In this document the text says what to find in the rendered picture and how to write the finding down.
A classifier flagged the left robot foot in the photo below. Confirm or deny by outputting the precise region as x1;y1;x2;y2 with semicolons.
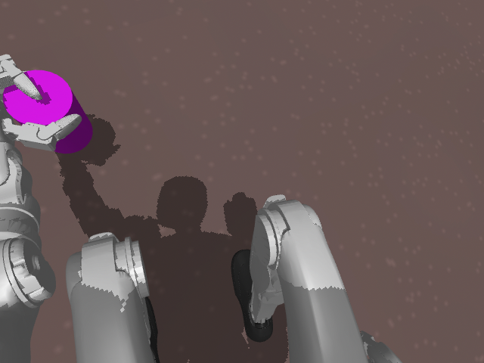
145;297;160;363

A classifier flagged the can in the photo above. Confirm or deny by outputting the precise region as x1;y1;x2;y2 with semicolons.
3;70;93;154

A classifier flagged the right robot foot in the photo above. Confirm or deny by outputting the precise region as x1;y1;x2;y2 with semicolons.
231;250;273;342

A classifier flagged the left robot hand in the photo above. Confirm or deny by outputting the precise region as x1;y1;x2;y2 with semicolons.
0;54;82;151

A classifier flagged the right robot hand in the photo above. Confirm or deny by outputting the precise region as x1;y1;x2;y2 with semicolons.
360;330;402;363

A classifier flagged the left robot arm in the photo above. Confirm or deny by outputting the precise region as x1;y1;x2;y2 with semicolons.
0;141;56;363

